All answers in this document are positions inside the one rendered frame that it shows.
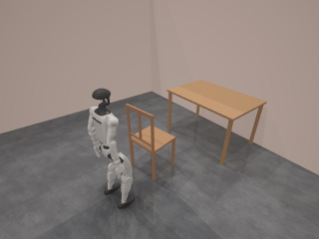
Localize robot right hand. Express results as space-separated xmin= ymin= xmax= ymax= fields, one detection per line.
xmin=115 ymin=164 xmax=127 ymax=180

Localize robot right shin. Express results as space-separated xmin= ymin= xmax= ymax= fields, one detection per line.
xmin=121 ymin=176 xmax=133 ymax=203

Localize chair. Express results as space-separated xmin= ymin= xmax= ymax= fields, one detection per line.
xmin=126 ymin=104 xmax=175 ymax=181

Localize robot right upper arm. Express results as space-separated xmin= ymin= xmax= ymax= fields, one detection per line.
xmin=106 ymin=115 xmax=119 ymax=147

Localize robot left hand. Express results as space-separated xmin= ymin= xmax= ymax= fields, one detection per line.
xmin=93 ymin=144 xmax=102 ymax=158

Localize robot left upper arm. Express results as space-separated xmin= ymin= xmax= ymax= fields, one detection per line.
xmin=87 ymin=107 xmax=98 ymax=133

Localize robot right thigh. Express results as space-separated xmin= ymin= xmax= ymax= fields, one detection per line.
xmin=112 ymin=152 xmax=133 ymax=183

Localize right robot forearm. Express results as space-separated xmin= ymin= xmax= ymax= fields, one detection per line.
xmin=109 ymin=141 xmax=122 ymax=167

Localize left robot forearm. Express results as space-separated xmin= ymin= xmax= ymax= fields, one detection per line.
xmin=88 ymin=131 xmax=100 ymax=146

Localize table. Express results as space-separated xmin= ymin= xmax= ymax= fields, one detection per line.
xmin=167 ymin=80 xmax=267 ymax=165

